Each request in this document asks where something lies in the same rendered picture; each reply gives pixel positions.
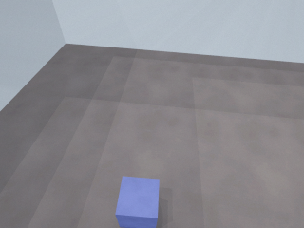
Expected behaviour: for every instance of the carton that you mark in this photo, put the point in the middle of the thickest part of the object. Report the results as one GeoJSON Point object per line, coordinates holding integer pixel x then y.
{"type": "Point", "coordinates": [138, 203]}

